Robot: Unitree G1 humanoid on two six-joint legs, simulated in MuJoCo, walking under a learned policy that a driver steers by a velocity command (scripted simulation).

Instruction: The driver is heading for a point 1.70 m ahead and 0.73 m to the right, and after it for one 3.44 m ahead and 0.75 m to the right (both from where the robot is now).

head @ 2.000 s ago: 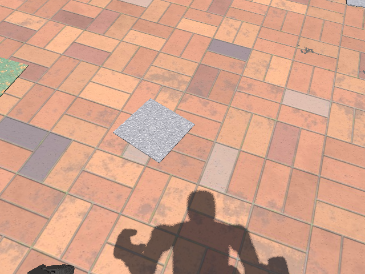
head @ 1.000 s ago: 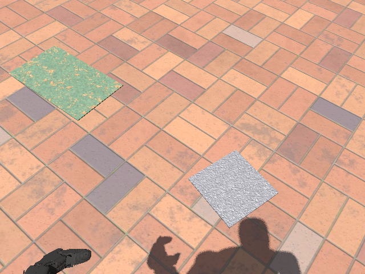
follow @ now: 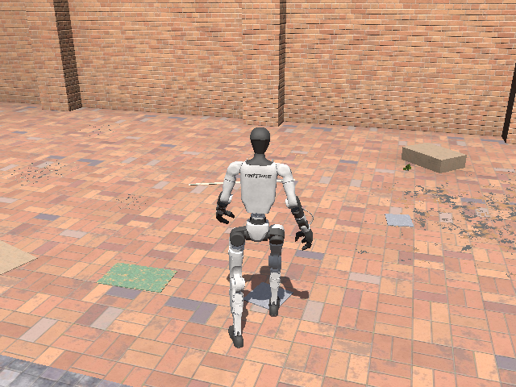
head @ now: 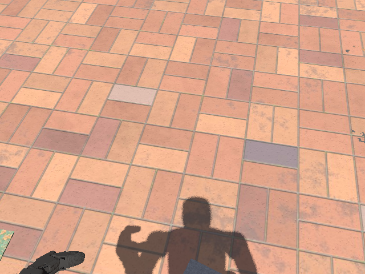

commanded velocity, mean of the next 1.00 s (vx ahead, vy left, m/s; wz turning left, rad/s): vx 0.32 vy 0.00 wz -0.60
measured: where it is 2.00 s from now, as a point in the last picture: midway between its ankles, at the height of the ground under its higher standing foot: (279, 192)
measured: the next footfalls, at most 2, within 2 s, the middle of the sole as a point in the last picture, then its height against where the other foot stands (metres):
right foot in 0.02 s outside the picture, level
left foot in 0.50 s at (174, 261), level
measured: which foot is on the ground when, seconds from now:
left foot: down 0.00-0.02, up 0.04-0.48, down 0.50-0.96, up 0.98-1.00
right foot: up 0.00-0.00, down 0.02-0.52, up 0.54-0.94, down 0.96-1.00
